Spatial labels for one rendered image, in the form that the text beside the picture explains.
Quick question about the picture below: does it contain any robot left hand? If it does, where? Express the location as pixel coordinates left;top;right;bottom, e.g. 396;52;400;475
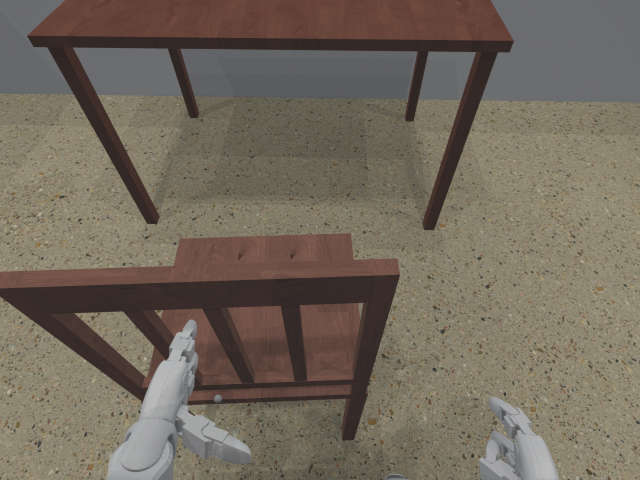
139;319;251;464

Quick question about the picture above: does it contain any robot right hand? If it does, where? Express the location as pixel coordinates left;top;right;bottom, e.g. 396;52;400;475
479;396;559;480

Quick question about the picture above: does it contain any table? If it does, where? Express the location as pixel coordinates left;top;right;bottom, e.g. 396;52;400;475
27;0;514;230

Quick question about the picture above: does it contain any left robot forearm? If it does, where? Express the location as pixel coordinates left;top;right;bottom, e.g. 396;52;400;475
106;418;178;480

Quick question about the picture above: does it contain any chair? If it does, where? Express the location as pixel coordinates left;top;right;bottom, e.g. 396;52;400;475
0;233;400;441

